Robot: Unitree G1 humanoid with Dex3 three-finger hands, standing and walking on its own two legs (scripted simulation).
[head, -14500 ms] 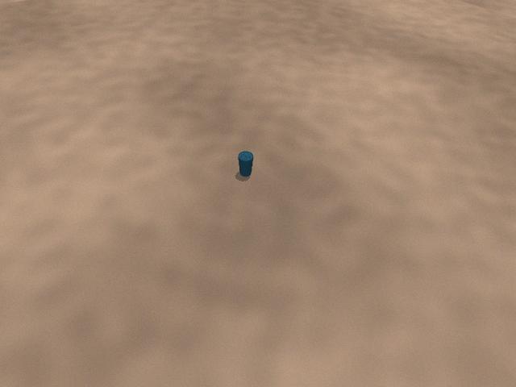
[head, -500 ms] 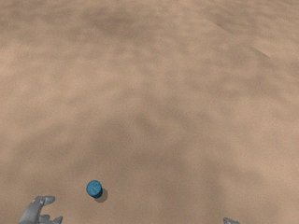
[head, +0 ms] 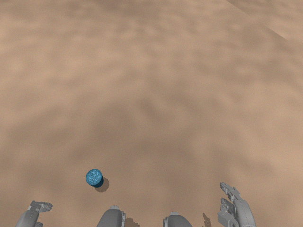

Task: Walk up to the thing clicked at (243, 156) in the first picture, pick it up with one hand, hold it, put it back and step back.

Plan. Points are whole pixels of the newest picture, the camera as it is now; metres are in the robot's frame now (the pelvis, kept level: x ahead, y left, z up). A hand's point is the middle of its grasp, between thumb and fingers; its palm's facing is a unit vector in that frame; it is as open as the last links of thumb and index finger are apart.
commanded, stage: rise first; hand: left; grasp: from above
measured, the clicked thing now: (95, 179) +0.37 +0.25 -0.62
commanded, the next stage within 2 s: none
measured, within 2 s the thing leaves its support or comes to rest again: neither
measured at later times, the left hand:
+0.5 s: hand (57, 221) +0.17 +0.28 -0.27, palm faces -0.42 -0.60 -0.68, open 14.1 cm
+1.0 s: hand (69, 199) +0.25 +0.30 -0.41, palm faces -0.48 -0.25 -0.84, open 14.1 cm
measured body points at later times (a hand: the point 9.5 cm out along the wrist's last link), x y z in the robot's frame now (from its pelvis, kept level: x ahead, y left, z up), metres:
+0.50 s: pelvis -0.04 +0.00 -0.13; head +0.13 +0.02 +0.28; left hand +0.19 +0.31 -0.23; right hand +0.17 -0.26 -0.23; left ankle +0.01 +0.12 -0.65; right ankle -0.01 -0.13 -0.65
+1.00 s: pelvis -0.10 +0.00 -0.27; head +0.11 +0.02 +0.13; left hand +0.27 +0.31 -0.36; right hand +0.03 -0.28 -0.40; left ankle +0.01 +0.12 -0.65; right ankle -0.01 -0.13 -0.65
